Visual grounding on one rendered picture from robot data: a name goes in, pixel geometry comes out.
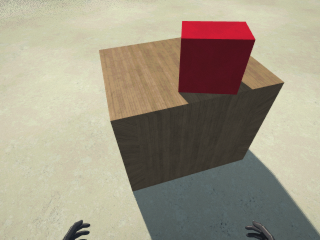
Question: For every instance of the carton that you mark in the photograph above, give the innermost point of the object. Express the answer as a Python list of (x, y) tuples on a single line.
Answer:
[(214, 56)]

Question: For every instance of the pedestal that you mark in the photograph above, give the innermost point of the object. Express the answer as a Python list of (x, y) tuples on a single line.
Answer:
[(163, 134)]

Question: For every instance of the robot left hand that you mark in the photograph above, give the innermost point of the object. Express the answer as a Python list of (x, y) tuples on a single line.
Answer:
[(72, 233)]

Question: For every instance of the robot right hand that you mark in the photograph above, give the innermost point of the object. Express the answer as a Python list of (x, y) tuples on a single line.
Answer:
[(258, 227)]

